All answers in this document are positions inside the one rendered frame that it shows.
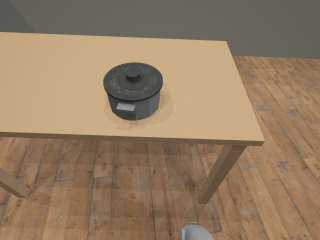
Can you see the table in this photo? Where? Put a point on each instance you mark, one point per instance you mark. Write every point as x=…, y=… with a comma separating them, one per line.
x=51, y=87

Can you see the lid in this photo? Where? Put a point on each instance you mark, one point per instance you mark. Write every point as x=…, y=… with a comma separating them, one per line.
x=118, y=87

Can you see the right robot shin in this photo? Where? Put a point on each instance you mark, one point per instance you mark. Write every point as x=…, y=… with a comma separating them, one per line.
x=192, y=223

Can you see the knob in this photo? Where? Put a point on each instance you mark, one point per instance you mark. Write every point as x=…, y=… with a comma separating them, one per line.
x=132, y=74

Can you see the right robot thigh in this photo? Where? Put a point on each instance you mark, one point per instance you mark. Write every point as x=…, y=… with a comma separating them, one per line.
x=194, y=232

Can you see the pot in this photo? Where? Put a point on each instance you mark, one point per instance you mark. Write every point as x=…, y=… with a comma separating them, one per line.
x=134, y=111

